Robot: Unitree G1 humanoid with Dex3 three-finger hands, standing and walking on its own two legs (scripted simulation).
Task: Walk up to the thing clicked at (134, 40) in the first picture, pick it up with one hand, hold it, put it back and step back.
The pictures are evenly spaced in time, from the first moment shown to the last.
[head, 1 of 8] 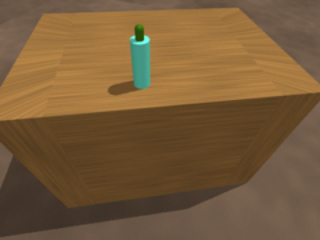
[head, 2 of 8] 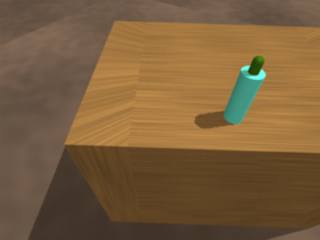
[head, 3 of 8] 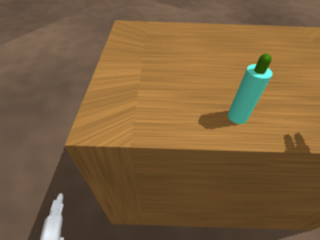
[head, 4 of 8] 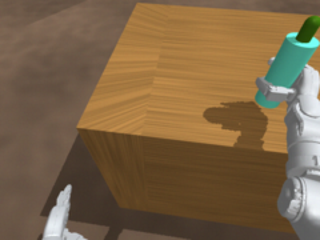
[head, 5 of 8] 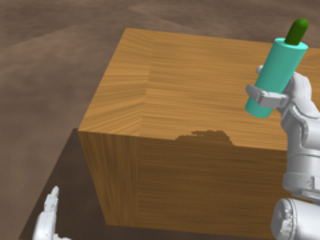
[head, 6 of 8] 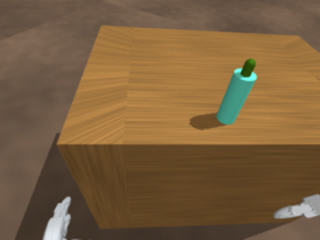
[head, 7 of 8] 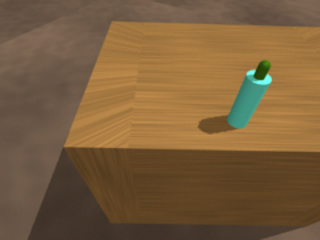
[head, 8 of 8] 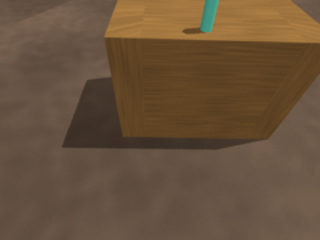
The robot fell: no
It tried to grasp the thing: yes
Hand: right
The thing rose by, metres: 0.23
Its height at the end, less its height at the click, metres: +0.00
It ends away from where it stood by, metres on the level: 0.02
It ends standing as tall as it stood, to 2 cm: yes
